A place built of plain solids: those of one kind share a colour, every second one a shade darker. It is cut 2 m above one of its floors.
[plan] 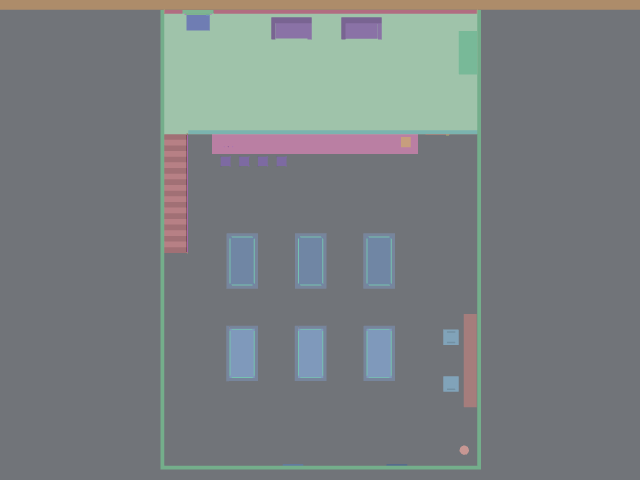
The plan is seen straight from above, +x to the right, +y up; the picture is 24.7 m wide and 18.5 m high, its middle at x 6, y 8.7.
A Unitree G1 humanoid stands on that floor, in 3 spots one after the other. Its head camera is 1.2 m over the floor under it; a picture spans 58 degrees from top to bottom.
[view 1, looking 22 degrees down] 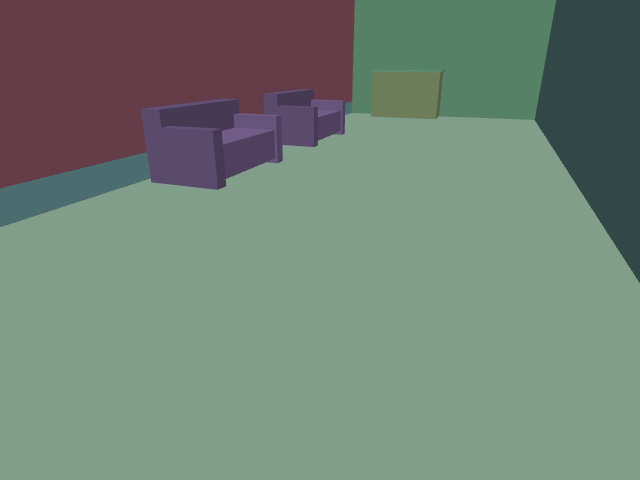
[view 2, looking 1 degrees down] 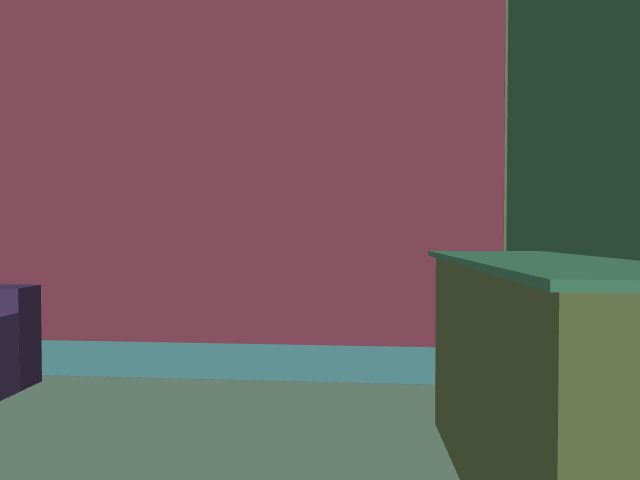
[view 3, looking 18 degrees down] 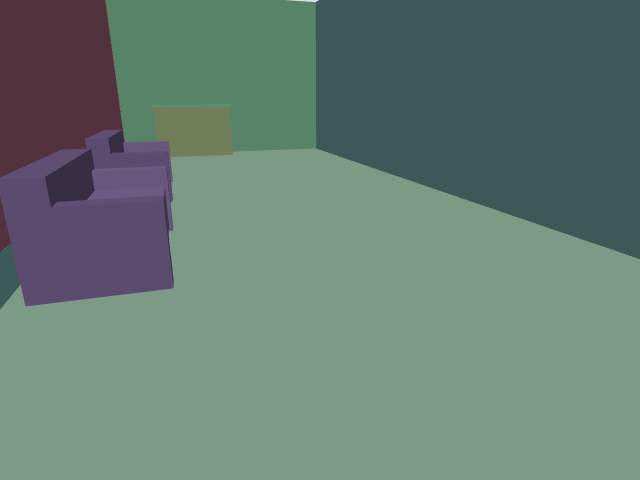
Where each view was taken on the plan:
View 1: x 0.43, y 13.88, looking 21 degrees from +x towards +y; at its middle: upper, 3.20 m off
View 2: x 10.86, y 13.98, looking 94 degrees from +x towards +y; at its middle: window_wall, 3.45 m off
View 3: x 1.30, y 16.32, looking -18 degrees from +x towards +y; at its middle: upper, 3.88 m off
